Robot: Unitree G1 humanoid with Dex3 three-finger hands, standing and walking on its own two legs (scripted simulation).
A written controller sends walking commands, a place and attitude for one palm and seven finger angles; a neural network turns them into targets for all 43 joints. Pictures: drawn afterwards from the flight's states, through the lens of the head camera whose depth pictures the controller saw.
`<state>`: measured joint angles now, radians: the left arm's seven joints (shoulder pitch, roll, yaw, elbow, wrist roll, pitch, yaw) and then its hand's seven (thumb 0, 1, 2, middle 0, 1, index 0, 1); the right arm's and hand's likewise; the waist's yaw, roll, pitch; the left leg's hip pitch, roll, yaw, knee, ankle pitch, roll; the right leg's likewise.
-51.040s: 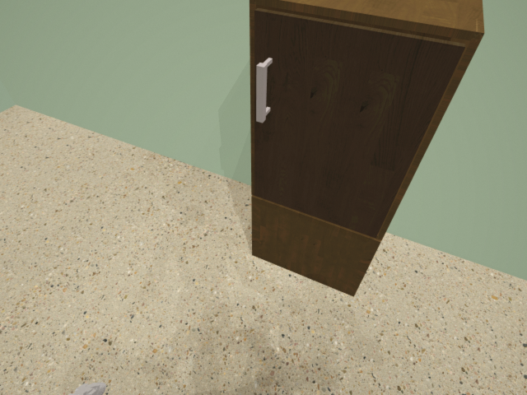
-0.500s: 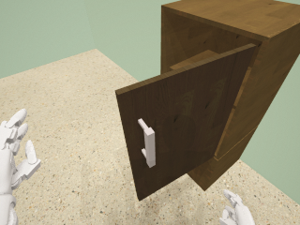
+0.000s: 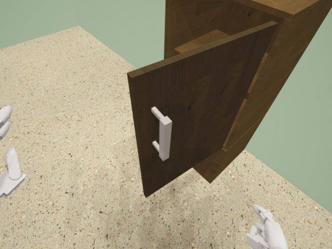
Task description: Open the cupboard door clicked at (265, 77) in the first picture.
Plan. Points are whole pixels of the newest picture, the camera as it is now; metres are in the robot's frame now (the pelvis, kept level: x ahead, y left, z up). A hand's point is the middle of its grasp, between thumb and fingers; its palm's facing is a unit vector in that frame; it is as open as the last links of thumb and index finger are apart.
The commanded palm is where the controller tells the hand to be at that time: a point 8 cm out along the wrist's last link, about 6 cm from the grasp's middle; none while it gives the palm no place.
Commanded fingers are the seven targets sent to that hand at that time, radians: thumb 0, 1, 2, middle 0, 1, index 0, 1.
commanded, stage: step back with the hand held close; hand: left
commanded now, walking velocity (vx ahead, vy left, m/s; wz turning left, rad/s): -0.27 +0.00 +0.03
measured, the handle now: (160, 135) +0.36 +0.04 +0.08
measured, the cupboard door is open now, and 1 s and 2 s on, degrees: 82 82 82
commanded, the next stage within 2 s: stop stepping back and stand still in 0.66 s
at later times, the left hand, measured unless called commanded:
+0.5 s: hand out of the picture +0.12 +0.29 +0.18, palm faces +0.48 -0.75 -0.46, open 7.5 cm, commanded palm +0.05 +0.32 +0.18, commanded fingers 0.00 0.90 0.90 -0.20 -0.30 -0.20 -0.30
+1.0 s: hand out of the picture +0.02 +0.24 +0.17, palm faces +0.44 -0.75 -0.49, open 7.4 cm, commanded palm -0.02 +0.26 +0.18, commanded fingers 0.00 0.90 0.90 -0.20 -0.30 -0.20 -0.30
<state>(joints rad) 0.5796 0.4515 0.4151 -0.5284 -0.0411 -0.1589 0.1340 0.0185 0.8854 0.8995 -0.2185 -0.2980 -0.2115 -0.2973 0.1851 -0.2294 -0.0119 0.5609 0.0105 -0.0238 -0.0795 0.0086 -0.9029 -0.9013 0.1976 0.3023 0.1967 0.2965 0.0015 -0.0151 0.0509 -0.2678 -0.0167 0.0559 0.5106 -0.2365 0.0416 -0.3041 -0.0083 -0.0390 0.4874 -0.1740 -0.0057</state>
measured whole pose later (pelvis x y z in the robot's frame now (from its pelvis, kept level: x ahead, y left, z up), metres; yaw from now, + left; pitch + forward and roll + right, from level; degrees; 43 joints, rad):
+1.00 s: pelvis -0.17 -0.03 -0.01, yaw -1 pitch +3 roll +1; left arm 0.60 0.44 0.45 -0.49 -0.06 -0.18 0.15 0.01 0.88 0.90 -0.22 -0.30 -0.21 -0.30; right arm 0.23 -0.26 0.01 0.64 0.01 -0.07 -0.07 0.01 -0.90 -0.90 0.20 0.30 0.20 0.30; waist 0.01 -0.02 -0.08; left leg -0.33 -0.04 0.08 0.58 -0.24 0.04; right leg -0.13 0.03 -0.01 0.51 -0.43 -0.04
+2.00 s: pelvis -0.29 -0.01 +0.00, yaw +1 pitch -2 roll -1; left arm 0.50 0.35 0.37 -0.40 0.00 -0.19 0.14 0.02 0.89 0.90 -0.21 -0.30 -0.21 -0.30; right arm 0.25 -0.19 0.03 0.64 -0.01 -0.15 -0.07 0.01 -0.90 -0.90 0.20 0.30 0.20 0.30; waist 0.02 -0.02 0.04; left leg -0.24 -0.01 0.01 0.46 -0.19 0.03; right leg -0.24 0.00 -0.02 0.42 -0.14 0.01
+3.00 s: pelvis -0.27 -0.03 +0.01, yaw +3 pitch -2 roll +0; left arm 0.18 0.28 0.03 1.12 0.01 0.00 0.01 0.01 0.91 0.90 -0.20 -0.30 -0.20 -0.29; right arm 0.21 -0.25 -0.01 1.11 -0.03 0.01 0.00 0.00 -0.90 -0.90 0.20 0.30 0.20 0.30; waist 0.00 0.04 0.05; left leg -0.20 -0.01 -0.03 0.43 -0.20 0.00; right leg -0.21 0.01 -0.07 0.43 -0.19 -0.04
